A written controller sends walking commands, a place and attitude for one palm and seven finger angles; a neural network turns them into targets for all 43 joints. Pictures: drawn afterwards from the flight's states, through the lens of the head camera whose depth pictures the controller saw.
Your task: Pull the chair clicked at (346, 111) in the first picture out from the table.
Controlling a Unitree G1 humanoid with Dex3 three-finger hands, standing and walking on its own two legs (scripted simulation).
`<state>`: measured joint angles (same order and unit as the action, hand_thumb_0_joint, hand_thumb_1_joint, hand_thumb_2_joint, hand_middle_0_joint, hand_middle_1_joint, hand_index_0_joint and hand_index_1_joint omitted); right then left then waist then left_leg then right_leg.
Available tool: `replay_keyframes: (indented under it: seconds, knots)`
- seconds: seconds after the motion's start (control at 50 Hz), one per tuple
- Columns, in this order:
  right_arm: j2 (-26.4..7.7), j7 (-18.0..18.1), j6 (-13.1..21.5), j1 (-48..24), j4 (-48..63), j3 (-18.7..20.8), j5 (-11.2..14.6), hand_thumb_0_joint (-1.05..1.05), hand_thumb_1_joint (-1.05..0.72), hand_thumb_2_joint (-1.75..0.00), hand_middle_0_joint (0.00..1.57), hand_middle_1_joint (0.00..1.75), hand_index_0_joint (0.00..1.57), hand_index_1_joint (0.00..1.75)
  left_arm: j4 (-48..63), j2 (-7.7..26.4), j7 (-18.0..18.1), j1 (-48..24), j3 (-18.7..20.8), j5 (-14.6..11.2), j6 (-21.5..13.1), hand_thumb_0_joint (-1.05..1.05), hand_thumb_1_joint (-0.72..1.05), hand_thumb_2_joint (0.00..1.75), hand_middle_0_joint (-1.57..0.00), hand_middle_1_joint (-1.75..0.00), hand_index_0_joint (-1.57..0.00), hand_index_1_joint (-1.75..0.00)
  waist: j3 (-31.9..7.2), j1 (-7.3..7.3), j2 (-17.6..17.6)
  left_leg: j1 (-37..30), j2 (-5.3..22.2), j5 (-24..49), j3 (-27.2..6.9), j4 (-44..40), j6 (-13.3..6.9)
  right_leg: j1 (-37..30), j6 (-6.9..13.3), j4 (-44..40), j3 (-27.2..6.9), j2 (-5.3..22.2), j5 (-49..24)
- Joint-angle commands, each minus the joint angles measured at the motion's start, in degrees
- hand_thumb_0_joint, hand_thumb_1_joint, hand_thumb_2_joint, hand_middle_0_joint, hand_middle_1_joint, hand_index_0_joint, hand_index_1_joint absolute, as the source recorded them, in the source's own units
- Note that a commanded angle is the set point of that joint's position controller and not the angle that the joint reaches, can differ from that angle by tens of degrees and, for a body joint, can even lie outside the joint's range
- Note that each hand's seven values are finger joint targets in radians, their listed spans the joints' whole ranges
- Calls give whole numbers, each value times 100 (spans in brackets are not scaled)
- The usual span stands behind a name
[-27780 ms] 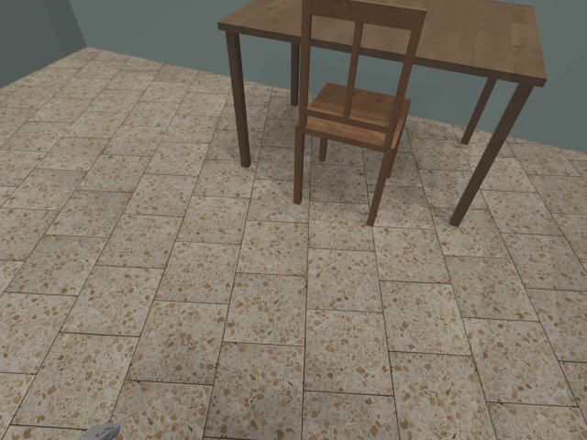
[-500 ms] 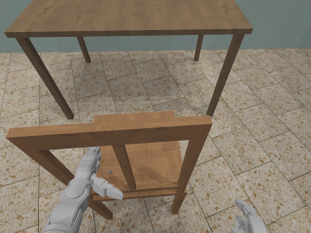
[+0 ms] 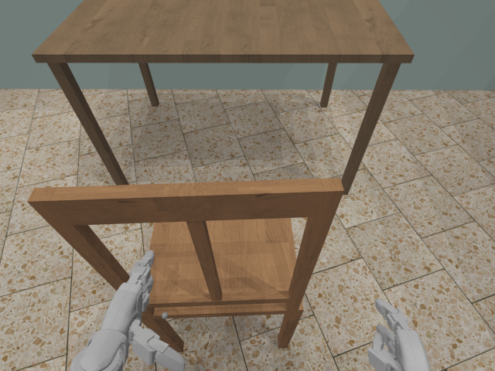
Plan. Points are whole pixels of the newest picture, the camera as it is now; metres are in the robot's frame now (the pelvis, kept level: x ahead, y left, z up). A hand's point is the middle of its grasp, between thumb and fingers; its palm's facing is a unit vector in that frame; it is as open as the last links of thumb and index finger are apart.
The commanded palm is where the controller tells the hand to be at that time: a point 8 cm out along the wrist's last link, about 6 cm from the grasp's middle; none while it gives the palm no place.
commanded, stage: draw the fingers out of the gap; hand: left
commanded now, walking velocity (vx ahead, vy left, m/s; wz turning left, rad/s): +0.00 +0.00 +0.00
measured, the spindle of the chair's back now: (208, 265) +0.31 +0.08 -0.03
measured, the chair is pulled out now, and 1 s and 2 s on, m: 0.55 0.55 0.55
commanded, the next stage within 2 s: draw the hand back to the body in 0.14 s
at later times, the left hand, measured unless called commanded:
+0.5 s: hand (139, 313) +0.20 +0.15 +0.06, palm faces +0.03 -1.00 -0.06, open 17.5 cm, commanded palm +0.16 +0.21 +0.05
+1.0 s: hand (102, 312) +0.19 +0.19 +0.09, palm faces +0.07 -0.92 -0.38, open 15.1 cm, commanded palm +0.16 +0.26 +0.14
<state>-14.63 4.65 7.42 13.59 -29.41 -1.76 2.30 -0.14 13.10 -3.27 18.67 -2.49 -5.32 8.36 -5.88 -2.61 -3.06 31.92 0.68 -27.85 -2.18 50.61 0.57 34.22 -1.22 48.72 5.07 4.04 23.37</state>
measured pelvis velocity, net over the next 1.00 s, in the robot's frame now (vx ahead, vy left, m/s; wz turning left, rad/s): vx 0.02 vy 0.00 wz -0.01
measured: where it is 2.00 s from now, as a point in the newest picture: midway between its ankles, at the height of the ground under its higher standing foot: outside the picture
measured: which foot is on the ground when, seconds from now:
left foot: down 0.00-1.00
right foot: down 0.00-1.00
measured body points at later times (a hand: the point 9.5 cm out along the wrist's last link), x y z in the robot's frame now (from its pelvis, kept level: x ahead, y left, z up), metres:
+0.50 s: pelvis +0.00 +0.00 -0.02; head +0.05 +0.00 +0.43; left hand +0.19 +0.21 +0.06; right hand +0.18 -0.23 -0.10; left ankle -0.03 +0.13 -0.70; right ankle +0.01 -0.13 -0.70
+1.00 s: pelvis +0.02 +0.00 +0.02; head +0.02 -0.03 +0.47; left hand +0.18 +0.23 +0.12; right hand +0.20 -0.23 -0.06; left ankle -0.03 +0.13 -0.70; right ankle +0.01 -0.13 -0.70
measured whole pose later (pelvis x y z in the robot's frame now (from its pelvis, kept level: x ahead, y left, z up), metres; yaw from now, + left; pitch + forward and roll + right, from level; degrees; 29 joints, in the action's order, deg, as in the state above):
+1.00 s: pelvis +0.02 +0.00 +0.02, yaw +0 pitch +3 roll -1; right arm -11.4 7.9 5.2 12.4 -30.4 -1.1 2.7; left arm 24.3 21.4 3.7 37.4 3.4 -4.3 2.0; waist -3.4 0.6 -4.5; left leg 19.1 1.9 -26.2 -1.9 42.1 1.1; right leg 21.5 -0.9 40.1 5.3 2.6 21.5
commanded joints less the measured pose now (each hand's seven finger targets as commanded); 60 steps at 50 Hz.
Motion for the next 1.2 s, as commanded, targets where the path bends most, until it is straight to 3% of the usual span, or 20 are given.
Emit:
replay_keyframes:
  seconds: [0.0,0.14,0.24,0.26,0.3,0.34,0.4,0.44,0.5,0.58,0.64,0.74,0.76,0.78,0.8,0.82,0.9,0.96,1.02,1.18]
  knots:
    - [-709,70,325,-381,1043,337,39,0,-90,-90,20,30,20,30,1313,488,-149,185,277,-107,-137,0,-55,20,0,0,0,0,-800,-16,306,-24,-87,1469,23,-729,-181,-880,143,-664,9,-102,-1106]
    - [-531,74,369,-334,1117,398,18,0,-90,-90,20,30,20,30,2055,443,143,1017,329,26,-379,0,-55,20,0,0,0,0,-858,45,264,-50,-77,1803,-1,-622,-162,-779,164,-459,52,-126,-1347]
    - [-551,96,325,-366,1136,408,28,0,-90,-90,20,30,20,30,2085,377,48,1267,133,109,-283,0,-55,20,0,0,0,0,-621,-64,287,134,-89,1396,-9,-526,-188,-496,136,-495,24,-132,-918]
    - [-441,119,467,-324,1086,399,-12,0,-90,-90,20,30,20,30,3249,-26,151,519,356,-525,-1210,0,-55,20,0,0,0,0,-498,-80,543,282,-138,1459,-59,-285,-125,-115,124,-383,135,-211,-968]
    - [-458,80,603,-318,885,417,-29,0,-90,-90,20,30,20,30,2941,323,203,939,561,-453,-1795,0,-55,20,0,0,0,0,-695,62,170,270,-115,1458,-68,-250,-97,-122,196,-219,92,-234,-821]
    - [-396,29,684,-268,853,454,2,0,-90,-90,20,30,20,30,3304,257,199,1109,557,-533,-2223,0,-55,20,0,0,0,0,-1076,124,-182,32,-117,1749,-66,-211,-53,-185,211,-67,88,-222,-1017]
    - [-356,-79,653,-376,643,535,12,0,-90,-90,20,30,20,30,2938,258,79,1387,694,-532,-2842,0,-55,20,0,0,0,0,-1003,171,-5,346,-70,1893,-88,-17,-9,-32,227,151,89,-247,-1180]
    - [-370,-182,624,-477,570,563,10,0,-90,-90,20,30,20,30,2689,114,-193,1258,488,-520,-3308,0,-55,20,0,0,0,0,-827,90,125,601,-41,1662,-96,150,6,298,206,318,75,-234,-1009]
    - [-431,-221,469,-695,793,615,89,0,-90,-90,20,30,20,30,2319,279,-505,1877,664,-505,-3009,0,-55,20,0,0,0,0,-955,232,37,557,-33,1359,-19,-66,-46,-94,212,141,3,-196,-794]
    - [-404,-33,274,-747,1087,579,188,0,-90,-90,20,30,20,30,3229,753,-572,1716,1304,-799,-2395,0,-55,20,0,0,0,0,-1251,267,322,367,-54,1352,23,-285,-114,-724,152,-118,-44,-158,-950]
    - [-281,84,342,-647,997,512,201,0,-90,-90,20,30,20,30,3759,940,-375,1544,1736,-1068,-2420,0,-55,20,0,0,0,0,-1230,274,229,112,-42,1631,-41,-390,-111,-885,165,-272,-14,-196,-1246]
    - [-328,74,579,-537,706,481,235,0,-90,-90,20,30,20,30,3448,763,-499,1568,1648,-1191,-2584,0,-37,29,-2,-4,-2,-4,-811,147,126,-189,-6,1992,-97,-511,-74,-811,157,-463,74,-237,-1623]
    - [-312,207,350,-464,859,443,107,0,-90,-90,20,30,20,30,3400,1847,345,1902,1983,-157,-1916,0,-33,31,-3,-5,-3,-5,-1072,661,-165,-453,186,2120,-110,-909,-29,-1425,306,-701,-203,-37,-1585]
    - [-226,228,298,-451,1012,356,83,0,-90,-90,20,30,20,30,3808,1190,640,1849,1561,-72,-1620,0,-30,32,-4,-5,-4,-5,-652,427,-294,-508,124,2027,-81,-1028,-14,-1411,282,-868,-122,-13,-1602]
    - [-245,242,297,-462,970,369,101,0,-90,-90,20,30,20,30,3910,1311,813,1670,1680,-34,-1483,0,-26,34,-4,-6,-4,-6,-630,420,-203,-510,133,1965,-124,-1070,12,-1515,295,-953,-98,-14,-1548]
    - [-208,269,239,-506,904,328,82,0,-90,-90,20,30,20,30,3646,1044,908,1850,1523,33,-1343,0,-22,36,-4,-7,-4,-7,-348,397,-230,-634,142,2006,-70,-1153,-2,-1497,285,-992,-62,-23,-1585]
    - [-215,342,75,-635,812,270,47,0,-90,-90,20,30,20,30,3885,1696,1218,1634,2170,84,-1126,0,-8,43,-7,-10,-7,-10,-374,509,-305,-1036,135,2167,-28,-1470,13,-2100,320,-1337,-61,-36,-1912]
    - [-204,363,57,-699,781,228,42,0,-90,-90,20,30,20,30,3844,1679,1301,1458,2231,94,-1092,0,3,48,-8,-12,-8,-12,-207,490,-162,-1354,155,2205,10,-1713,1,-2230,284,-1557,-59,-41,-1973]
    - [-211,353,137,-777,688,185,32,0,-90,-90,20,30,20,30,3945,1846,1373,1244,2444,100,-1096,0,14,53,-10,-14,-10,-14,-111,510,-360,-1595,140,2259,27,-1922,-4,-2434,298,-1769,-87,-43,-2070]
    - [-274,281,401,-877,437,202,-25,0,-90,-90,20,30,20,30,4205,2274,1430,916,2991,129,-1199,0,43,67,-13,-20,-13,-20,-335,595,-327,-2215,145,2746,134,-2225,-59,-2923,270,-2058,-156,-27,-2694]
